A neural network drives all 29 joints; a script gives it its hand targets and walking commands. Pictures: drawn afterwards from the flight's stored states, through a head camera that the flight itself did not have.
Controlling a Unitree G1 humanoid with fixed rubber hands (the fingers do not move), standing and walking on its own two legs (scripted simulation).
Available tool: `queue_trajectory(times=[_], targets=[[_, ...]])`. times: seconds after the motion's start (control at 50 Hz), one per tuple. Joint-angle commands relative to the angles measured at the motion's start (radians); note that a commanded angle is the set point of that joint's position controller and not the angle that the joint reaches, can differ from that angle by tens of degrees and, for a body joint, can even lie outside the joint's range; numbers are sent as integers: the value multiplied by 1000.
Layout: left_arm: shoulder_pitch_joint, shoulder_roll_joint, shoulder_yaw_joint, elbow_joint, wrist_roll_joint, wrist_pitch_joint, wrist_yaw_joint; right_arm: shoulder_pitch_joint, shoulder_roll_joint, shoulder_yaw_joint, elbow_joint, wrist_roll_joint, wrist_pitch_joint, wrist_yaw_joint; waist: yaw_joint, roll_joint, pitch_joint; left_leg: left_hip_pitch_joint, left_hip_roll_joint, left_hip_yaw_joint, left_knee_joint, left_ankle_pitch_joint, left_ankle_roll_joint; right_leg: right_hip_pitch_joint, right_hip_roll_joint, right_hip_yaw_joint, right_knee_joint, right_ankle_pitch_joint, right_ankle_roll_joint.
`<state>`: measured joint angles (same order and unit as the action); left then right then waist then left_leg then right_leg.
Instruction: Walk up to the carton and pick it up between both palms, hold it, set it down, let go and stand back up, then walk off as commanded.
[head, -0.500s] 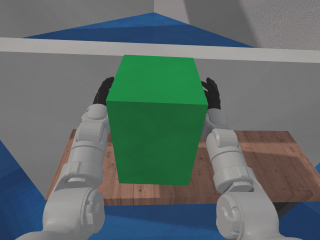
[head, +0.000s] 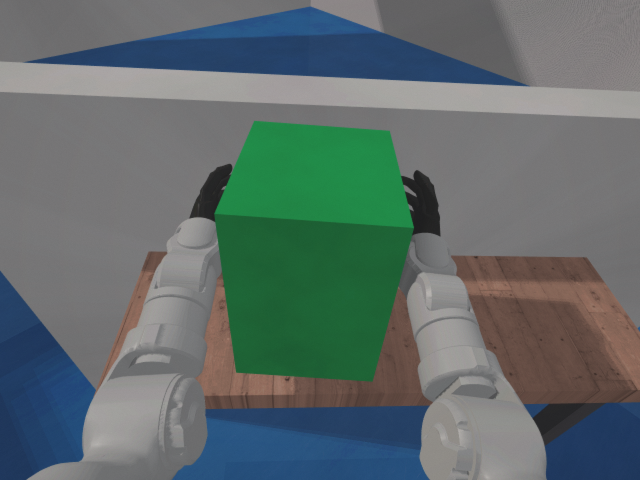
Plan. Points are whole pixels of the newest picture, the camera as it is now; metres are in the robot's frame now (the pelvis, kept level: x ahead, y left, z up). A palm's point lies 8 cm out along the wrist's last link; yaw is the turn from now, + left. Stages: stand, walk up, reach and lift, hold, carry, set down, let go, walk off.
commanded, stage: set down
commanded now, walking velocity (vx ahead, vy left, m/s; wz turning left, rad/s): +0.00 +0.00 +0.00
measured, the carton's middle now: (313, 251) +0.40 +0.00 +0.10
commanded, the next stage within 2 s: none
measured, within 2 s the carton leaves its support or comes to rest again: neither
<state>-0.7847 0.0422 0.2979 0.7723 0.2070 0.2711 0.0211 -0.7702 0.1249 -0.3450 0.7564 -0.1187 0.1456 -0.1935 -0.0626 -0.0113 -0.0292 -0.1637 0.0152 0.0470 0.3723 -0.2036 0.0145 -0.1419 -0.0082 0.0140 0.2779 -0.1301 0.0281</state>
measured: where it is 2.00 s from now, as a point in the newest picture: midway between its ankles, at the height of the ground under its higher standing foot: outside the picture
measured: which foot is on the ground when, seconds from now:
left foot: down 0.00-1.00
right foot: down 0.00-1.00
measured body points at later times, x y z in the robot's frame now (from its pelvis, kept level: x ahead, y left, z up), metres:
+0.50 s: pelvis +0.01 +0.00 +0.00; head +0.01 +0.02 +0.45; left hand +0.44 +0.13 +0.12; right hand +0.41 -0.14 +0.12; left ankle +0.00 +0.10 -0.75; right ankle +0.01 -0.14 -0.75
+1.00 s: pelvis +0.01 +0.00 +0.00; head +0.01 +0.02 +0.45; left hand +0.44 +0.13 +0.10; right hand +0.40 -0.15 +0.10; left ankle +0.00 +0.10 -0.75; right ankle +0.01 -0.14 -0.75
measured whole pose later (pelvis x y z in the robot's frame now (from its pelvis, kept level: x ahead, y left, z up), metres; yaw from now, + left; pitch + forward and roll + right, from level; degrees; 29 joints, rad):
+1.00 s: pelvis +0.01 +0.00 +0.00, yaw +0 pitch +1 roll -1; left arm -0.78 0.04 0.30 0.89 0.31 0.16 -0.03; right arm -0.68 0.19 -0.45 0.76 -0.26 0.03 -0.17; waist -0.07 -0.01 -0.02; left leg -0.17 0.02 0.05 0.37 -0.21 0.01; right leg -0.14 -0.01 0.01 0.27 -0.14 0.03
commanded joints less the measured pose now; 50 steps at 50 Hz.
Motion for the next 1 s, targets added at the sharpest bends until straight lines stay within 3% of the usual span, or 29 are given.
queue_trajectory(times=[0.0, 0.04, 0.08, 0.1, 0.12, 0.14, 0.18, 0.22, 0.24, 0.26, 0.28, 0.32, 0.34, 0.36, 0.42, 0.44, 0.48, 0.52, 0.54, 0.56, 0.66, 0.7, 0.72, 0.74, 0.8, 0.88, 0.9, 0.98], targets=[[-950, -600, -363, -130, -98, -145, -168, -745, 634, 314, -64, -15, -105, 115, -90, 46, -614, 159, -35, 3, -33, 381, -85, 294, 43, -104, 42, 408, 19], [-914, -584, -309, -71, -70, -136, -180, -716, 620, 271, -40, -35, -98, 113, -97, 11, -547, 151, -36, 11, -52, 308, -69, 284, 39, -102, 19, 353, 20], [-903, -555, -281, -61, -40, -129, -192, -678, 607, 253, -4, -47, -93, 114, -94, 25, -489, 144, -39, 14, -64, 280, -67, 282, 35, -105, 19, 336, 25], [-899, -563, -287, -71, -53, -132, -195, -691, 608, 267, -51, -39, -100, 118, -86, 21, -529, 134, -37, 14, -61, 314, -73, 310, 38, -104, 28, 365, 25], [-887, -559, -294, -63, -43, -128, -195, -663, 592, 258, -37, -48, -97, 117, -105, 49, -495, 154, -33, 13, -56, 329, -79, 282, 38, -105, 25, 366, 25], [-877, -562, -283, -68, -35, -131, -196, -690, 609, 265, -46, -50, -103, 120, -81, 42, -526, 149, -36, 15, -48, 358, -77, 300, 37, -103, 30, 377, 26], [-875, -574, -280, -53, -31, -138, -197, -721, 623, 290, -81, -44, -109, 122, -65, 21, -533, 125, -40, 23, -40, 361, -73, 308, 36, -99, 42, 414, 31], [-858, -601, -306, -87, -38, -148, -195, -708, 632, 308, -113, -43, -122, 122, -71, 23, -595, 138, -38, 15, -28, 439, -80, 331, 40, -105, 51, 484, 29], [-885, -600, -305, -90, -49, -165, -191, -749, 648, 319, -112, -43, -127, 123, -60, 22, -619, 120, -39, 16, -30, 408, -71, 324, 37, -94, 52, 475, 32], [-894, -599, -323, -107, -50, -172, -185, -723, 656, 319, -114, -45, -130, 121, -71, 38, -633, 108, -45, 17, -31, 414, -75, 328, 33, -93, 56, 494, 32], [-900, -614, -324, -92, -49, -177, -186, -696, 642, 292, -85, -65, -132, 122, -89, 57, -613, 129, -39, 10, -28, 412, -87, 304, 35, -104, 53, 463, 24], [-880, -629, -321, -90, -49, -181, -186, -739, 653, 311, -121, -57, -145, 126, -69, 25, -645, 160, -34, 8, -18, 439, -81, 301, 40, -106, 49, 473, 26], [-885, -612, -324, -85, -53, -178, -186, -700, 641, 294, -78, -63, -140, 124, -82, 41, -608, 148, -36, 9, -21, 426, -82, 291, 38, -106, 42, 447, 23], [-852, -604, -301, -48, -31, -177, -186, -691, 647, 294, -83, -77, -142, 123, -66, 28, -624, 137, -32, 14, -21, 428, -79, 294, 38, -104, 44, 465, 22], [-816, -602, -286, -40, -24, -177, -200, -674, 626, 287, -84, -77, -144, 128, -82, 15, -587, 129, -34, 14, -32, 406, -77, 317, 37, -103, 41, 448, 24], [-832, -592, -282, -47, -24, -182, -202, -664, 645, 289, -75, -78, -142, 127, -66, 28, -576, 111, -36, 22, -32, 402, -75, 329, 30, -97, 45, 473, 28], [-816, -589, -279, -37, -11, -179, -207, -628, 629, 259, -45, -99, -142, 128, -89, 39, -545, 127, -33, 19, -36, 407, -84, 311, 34, -106, 39, 440, 26], [-818, -599, -269, -55, -7, -189, -211, -627, 645, 266, -42, -103, -149, 130, -80, 31, -560, 112, -34, 22, -36, 413, -82, 329, 31, -103, 47, 465, 27], [-775, -595, -254, -9, 6, -182, -214, -654, 635, 268, -78, -107, -154, 130, -66, 20, -562, 97, -37, 25, -41, 398, -71, 346, 25, -97, 44, 476, 31], [-780, -601, -242, -20, 4, -193, -215, -618, 638, 257, -68, -117, -154, 135, -77, 9, -534, 98, -38, 27, -50, 383, -71, 345, 28, -98, 47, 469, 31], [-773, -603, -237, -19, 16, -209, -211, -658, 642, 277, -82, -111, -181, 146, -42, 30, -572, 98, -34, 33, -39, 415, -76, 317, 32, -107, 45, 445, 30], [-785, -624, -255, -8, 8, -219, -209, -689, 640, 262, -108, -121, -198, 149, -54, 39, -592, 80, -34, 27, -40, 390, -75, 323, 28, -104, 51, 447, 27], [-790, -632, -266, -29, 6, -228, -203, -649, 636, 252, -82, -137, -201, 151, -69, 43, -596, 111, -25, 19, -32, 437, -84, 292, 36, -112, 51, 444, 23], [-751, -636, -252, -7, 14, -223, -205, -641, 625, 255, -92, -140, -204, 151, -63, 23, -555, 122, -24, 24, -33, 430, -86, 277, 38, -119, 41, 435, 21], [-704, -612, -219, 33, 42, -219, -213, -610, 620, 242, -64, -144, -214, 158, -42, 33, -544, 107, -25, 32, -44, 410, -82, 296, 33, -112, 34, 409, 20], [-670, -589, -182, 79, 63, -213, -229, -596, 599, 211, -55, -166, -212, 160, -51, -3, -456, 98, -22, 35, -56, 373, -69, 298, 37, -117, 25, 377, 27], [-656, -591, -176, 92, 67, -216, -229, -601, 599, 216, -75, -161, -222, 161, -34, 7, -478, 89, -25, 43, -54, 379, -72, 301, 35, -114, 29, 386, 24], [-697, -613, -190, 35, 62, -250, -218, -570, 611, 203, -29, -182, -242, 169, -46, 42, -508, 108, -21, 37, -43, 415, -91, 271, 41, -127, 34, 375, 22]])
